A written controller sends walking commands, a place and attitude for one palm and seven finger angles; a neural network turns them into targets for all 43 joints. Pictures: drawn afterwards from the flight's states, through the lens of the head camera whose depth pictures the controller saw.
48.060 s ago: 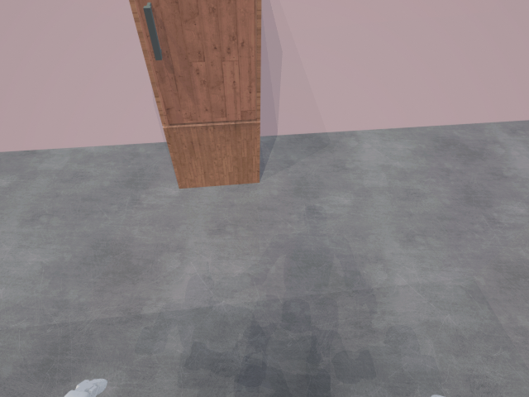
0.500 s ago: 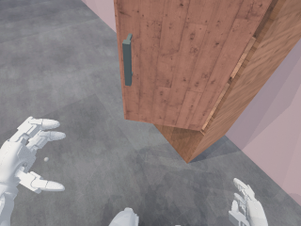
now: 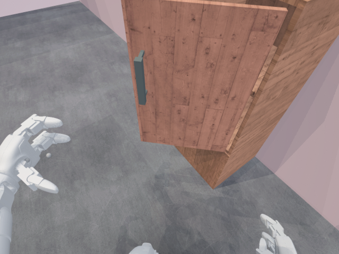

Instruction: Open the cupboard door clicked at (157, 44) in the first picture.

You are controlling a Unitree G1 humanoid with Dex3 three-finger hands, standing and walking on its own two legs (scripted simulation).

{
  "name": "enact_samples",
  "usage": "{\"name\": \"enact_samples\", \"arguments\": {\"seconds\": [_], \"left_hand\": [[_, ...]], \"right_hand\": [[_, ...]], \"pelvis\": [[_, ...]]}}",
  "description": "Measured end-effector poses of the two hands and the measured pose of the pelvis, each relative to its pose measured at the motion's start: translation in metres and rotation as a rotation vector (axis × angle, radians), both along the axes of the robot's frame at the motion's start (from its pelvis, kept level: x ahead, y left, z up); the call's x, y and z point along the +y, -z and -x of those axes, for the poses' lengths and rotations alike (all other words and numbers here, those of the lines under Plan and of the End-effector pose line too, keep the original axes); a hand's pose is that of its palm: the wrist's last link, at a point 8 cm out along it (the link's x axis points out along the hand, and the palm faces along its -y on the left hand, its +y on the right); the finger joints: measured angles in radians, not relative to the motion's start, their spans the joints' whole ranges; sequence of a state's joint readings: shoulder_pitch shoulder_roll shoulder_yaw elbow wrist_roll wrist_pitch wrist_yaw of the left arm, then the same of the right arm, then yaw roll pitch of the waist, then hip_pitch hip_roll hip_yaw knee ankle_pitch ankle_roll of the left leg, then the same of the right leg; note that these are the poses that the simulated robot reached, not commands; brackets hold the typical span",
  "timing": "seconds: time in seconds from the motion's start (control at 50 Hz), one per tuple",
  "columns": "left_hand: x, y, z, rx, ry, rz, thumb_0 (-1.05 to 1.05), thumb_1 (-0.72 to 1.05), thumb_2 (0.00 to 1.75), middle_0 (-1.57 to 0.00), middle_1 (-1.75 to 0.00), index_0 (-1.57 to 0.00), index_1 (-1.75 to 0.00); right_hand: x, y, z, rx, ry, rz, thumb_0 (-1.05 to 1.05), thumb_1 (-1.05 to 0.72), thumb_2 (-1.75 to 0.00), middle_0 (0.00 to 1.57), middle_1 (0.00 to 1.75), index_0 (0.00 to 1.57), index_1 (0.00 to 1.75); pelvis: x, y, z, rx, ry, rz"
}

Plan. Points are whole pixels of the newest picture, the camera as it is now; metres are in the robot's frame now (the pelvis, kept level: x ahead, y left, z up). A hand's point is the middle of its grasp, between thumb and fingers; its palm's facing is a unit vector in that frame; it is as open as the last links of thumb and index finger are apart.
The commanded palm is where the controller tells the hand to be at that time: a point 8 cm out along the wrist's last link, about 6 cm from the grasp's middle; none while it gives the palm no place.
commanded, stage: raise the hand with hooked fingers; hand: left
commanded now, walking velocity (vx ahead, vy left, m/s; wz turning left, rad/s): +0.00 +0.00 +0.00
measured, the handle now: (142, 78) +0.58 +0.12 +0.08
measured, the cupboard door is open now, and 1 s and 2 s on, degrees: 46 46 46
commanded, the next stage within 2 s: move the hooked fingers beside the handle in 0.38 s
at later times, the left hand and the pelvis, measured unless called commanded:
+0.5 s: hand (55, 162) +0.28 +0.26 +0.09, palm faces -0.04 -1.00 -0.02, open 14.0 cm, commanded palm +0.26 +0.30 +0.09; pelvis -0.01 -0.01 +0.00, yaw +0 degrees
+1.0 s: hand (82, 130) +0.37 +0.23 +0.09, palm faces -0.08 -1.00 -0.01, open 14.0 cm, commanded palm +0.35 +0.28 +0.09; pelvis +0.01 -0.01 +0.00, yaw -2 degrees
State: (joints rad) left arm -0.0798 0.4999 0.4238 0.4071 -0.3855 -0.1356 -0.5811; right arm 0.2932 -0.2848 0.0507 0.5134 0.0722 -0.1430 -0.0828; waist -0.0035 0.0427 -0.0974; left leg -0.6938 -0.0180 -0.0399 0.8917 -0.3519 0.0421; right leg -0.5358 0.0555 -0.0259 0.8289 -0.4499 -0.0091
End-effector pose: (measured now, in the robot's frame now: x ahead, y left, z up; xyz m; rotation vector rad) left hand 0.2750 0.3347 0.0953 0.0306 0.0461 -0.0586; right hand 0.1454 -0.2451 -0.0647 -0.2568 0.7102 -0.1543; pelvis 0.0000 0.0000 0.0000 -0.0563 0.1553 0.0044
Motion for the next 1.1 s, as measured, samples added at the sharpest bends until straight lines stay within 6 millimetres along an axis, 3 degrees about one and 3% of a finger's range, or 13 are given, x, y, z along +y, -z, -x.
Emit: {"name": "enact_samples", "arguments": {"seconds": [0.1, 0.22, 0.54, 0.66, 0.88, 1.1], "left_hand": [[-0.016, 0.007, 0.007, -0.007, 0.027, 0.001, -0.01, -0.5, 0.3, -0.3, -1.2, -0.3, -1.2], [-0.017, 0.006, 0.013, -0.069, -0.025, 0.005, -0.02, -0.5, 0.3, -0.3, -1.2, -0.3, -1.2], [-0.018, 0.005, 0.014, -0.054, -0.018, 0.015, -0.02, -0.5, 0.3, -0.3, -1.2, -0.3, -1.2], [-0.025, 0.01, -0.004, -0.046, 0.002, 0.029, -0.02, -0.51, 0.3, -0.3, -1.2, -0.3, -1.2], [-0.048, 0.01, -0.06, -0.046, 0.033, 0.028, -0.02, -0.5, 0.3, -0.3, -1.2, -0.3, -1.2], [-0.043, 0.014, -0.083, -0.019, 0.0, 0.033, -0.02, -0.5, 0.3, -0.3, -1.2, -0.3, -1.2]], "right_hand": [[-0.012, -0.001, 0.014, 0.009, 0.024, 0.013, 0.02, -0.9, -0.9, 0.2, 0.3, 0.2, 0.3], [-0.017, 0.0, 0.02, 0.021, 0.024, 0.021, 0.02, -0.9, -0.9, 0.2, 0.3, 0.2, 0.3], [-0.01, 0.001, 0.003, -0.03, -0.004, -0.004, 0.02, -0.9, -0.9, 0.2, 0.3, 0.2, 0.3], [-0.009, 0.004, 0.0, -0.013, -0.012, 0.01, 0.02, -0.9, -0.9, 0.2, 0.3, 0.2, 0.3], [-0.01, 0.012, 0.015, 0.065, 0.035, 0.007, 0.02, -0.9, -0.9, 0.2, 0.3, 0.2, 0.3], [-0.019, 0.022, 0.035, 0.178, 0.083, 0.001, 0.02, -0.9, -0.9, 0.2, 0.3, 0.2, 0.3]], "pelvis": [[-0.003, -0.001, 0.003, -0.004, 0.013, -0.006], [-0.008, 0.001, 0.008, -0.014, 0.009, -0.008], [-0.011, 0.002, 0.008, -0.013, 0.007, -0.007], [-0.009, 0.003, 0.008, -0.004, -0.001, -0.004], [-0.006, 0.003, 0.0, 0.023, 0.015, -0.011], [-0.006, 0.004, -0.01, 0.045, 0.024, -0.014]]}}
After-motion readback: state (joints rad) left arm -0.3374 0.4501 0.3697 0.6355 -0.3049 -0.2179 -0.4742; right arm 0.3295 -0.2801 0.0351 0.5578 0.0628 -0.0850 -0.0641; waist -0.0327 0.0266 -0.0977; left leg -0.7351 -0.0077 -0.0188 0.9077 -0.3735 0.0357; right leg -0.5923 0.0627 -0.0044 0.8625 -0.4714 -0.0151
